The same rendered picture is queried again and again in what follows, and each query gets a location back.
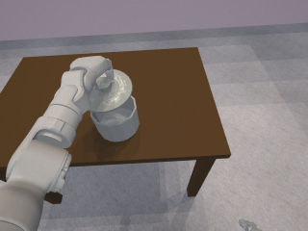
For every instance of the pot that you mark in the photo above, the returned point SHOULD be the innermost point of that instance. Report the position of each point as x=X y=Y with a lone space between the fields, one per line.
x=120 y=124

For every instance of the left robot upper arm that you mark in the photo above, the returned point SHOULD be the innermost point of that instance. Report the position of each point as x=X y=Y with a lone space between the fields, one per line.
x=42 y=168

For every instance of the knob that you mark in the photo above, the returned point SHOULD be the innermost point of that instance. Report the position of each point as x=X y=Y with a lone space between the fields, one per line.
x=104 y=84

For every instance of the left robot forearm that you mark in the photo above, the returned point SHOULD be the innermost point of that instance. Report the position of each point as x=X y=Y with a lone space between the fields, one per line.
x=59 y=123

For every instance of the right robot hand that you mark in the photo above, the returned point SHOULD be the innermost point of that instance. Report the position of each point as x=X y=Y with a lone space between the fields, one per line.
x=248 y=226

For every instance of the left robot hand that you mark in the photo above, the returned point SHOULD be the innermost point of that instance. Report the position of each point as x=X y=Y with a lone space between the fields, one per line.
x=99 y=65

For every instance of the lid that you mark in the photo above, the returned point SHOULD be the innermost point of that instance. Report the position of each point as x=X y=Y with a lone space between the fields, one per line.
x=116 y=97

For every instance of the table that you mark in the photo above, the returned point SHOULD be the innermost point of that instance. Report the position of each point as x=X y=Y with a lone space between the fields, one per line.
x=177 y=112

